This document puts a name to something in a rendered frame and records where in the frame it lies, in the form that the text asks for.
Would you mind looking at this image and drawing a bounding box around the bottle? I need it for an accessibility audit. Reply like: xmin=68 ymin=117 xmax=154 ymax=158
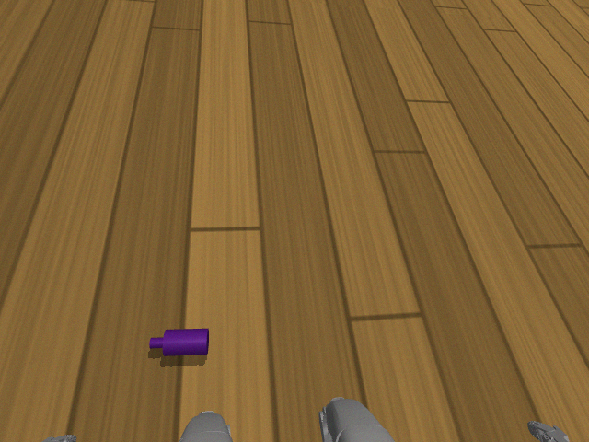
xmin=149 ymin=329 xmax=209 ymax=356

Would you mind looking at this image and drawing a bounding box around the right robot hand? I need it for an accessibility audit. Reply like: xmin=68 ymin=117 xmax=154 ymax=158
xmin=527 ymin=421 xmax=570 ymax=442

